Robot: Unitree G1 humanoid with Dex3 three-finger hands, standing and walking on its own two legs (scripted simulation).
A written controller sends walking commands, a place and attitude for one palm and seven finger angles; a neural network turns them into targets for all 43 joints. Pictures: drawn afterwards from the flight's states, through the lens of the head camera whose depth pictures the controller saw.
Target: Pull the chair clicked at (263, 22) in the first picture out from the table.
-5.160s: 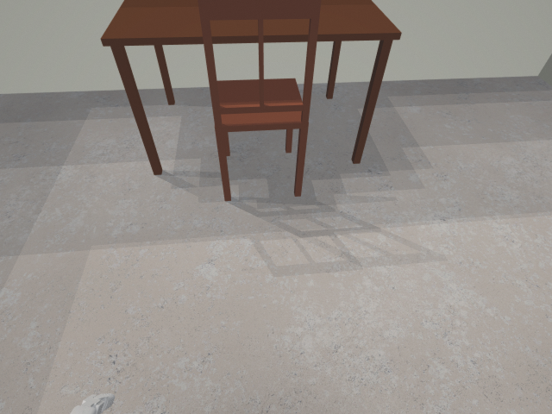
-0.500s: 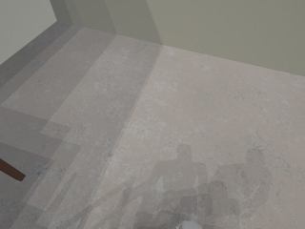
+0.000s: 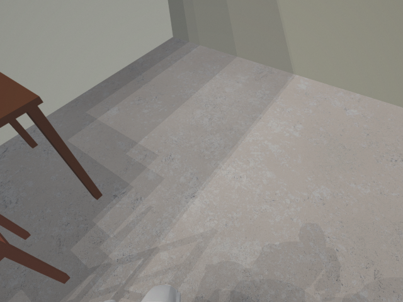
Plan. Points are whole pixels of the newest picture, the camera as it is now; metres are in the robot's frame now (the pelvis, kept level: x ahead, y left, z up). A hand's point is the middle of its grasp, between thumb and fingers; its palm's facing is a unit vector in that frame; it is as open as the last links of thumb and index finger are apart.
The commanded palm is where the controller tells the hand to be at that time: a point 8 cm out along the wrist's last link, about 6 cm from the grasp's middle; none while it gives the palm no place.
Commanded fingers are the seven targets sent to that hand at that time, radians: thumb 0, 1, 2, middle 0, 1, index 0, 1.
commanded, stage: turn to face it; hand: left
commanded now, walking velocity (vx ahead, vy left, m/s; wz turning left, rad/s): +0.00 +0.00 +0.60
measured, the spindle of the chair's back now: out of the picture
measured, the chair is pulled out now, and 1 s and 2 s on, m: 0.00 0.00 0.00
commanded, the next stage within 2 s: take the last steps up to it in 1.64 s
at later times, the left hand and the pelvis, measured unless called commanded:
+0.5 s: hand out of the picture +0.02 +0.28 -0.17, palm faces +0.31 -0.91 -0.27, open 7.4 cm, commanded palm none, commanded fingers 0.00 0.90 0.90 -0.20 -0.30 -0.20 -0.30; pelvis -0.01 +0.04 +0.00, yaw +17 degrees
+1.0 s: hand out of the picture -0.06 +0.19 -0.15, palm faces +0.57 -0.77 -0.27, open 7.4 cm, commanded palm none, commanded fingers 0.00 0.90 0.90 -0.20 -0.30 -0.20 -0.30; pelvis +0.00 -0.01 +0.00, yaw +37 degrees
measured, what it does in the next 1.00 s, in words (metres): steps on the spot, turning left: left foot, then right foot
